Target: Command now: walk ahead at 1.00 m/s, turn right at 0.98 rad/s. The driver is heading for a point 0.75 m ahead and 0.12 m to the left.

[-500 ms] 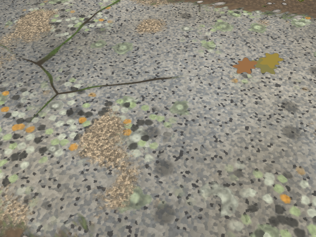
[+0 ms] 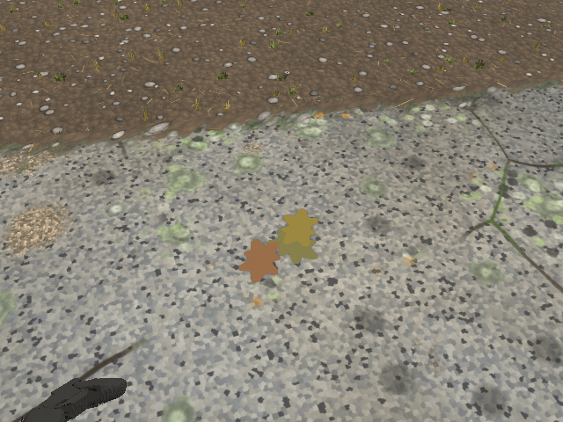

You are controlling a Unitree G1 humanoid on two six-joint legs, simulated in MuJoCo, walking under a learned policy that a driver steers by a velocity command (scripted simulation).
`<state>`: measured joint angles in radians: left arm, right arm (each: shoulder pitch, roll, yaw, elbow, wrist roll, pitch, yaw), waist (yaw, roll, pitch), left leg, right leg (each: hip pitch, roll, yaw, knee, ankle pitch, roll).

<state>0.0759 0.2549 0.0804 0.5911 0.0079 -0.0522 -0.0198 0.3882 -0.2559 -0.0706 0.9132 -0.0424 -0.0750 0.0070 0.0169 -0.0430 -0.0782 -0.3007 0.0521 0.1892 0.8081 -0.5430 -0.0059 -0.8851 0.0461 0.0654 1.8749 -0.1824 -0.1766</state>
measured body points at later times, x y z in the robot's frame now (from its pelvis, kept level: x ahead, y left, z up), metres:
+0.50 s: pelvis +0.49 +0.02 +0.03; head +0.51 +0.02 +0.48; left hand +0.50 +0.29 -0.10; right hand +0.67 -0.22 -0.05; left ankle +0.71 +0.15 -0.64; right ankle +0.33 +0.01 -0.70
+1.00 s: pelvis +0.87 +0.04 +0.04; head +0.91 +0.04 +0.49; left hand +1.07 +0.27 -0.06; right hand +0.94 -0.24 -0.08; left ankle +0.83 +0.09 -0.70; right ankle +1.04 -0.11 -0.66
